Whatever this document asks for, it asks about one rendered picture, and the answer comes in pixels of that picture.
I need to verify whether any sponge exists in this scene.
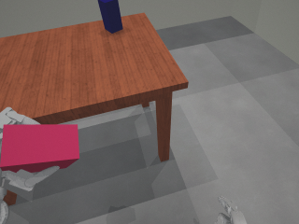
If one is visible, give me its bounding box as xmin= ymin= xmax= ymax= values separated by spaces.
xmin=0 ymin=124 xmax=79 ymax=173

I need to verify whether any left robot hand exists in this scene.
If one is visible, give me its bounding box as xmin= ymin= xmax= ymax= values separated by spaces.
xmin=0 ymin=106 xmax=60 ymax=192

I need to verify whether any left robot forearm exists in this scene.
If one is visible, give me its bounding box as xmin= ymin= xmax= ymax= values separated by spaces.
xmin=0 ymin=187 xmax=9 ymax=224

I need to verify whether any table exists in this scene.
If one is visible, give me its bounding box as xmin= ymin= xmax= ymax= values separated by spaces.
xmin=0 ymin=12 xmax=189 ymax=206

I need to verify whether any right robot hand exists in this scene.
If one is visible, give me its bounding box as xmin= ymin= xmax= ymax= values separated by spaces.
xmin=214 ymin=196 xmax=248 ymax=224

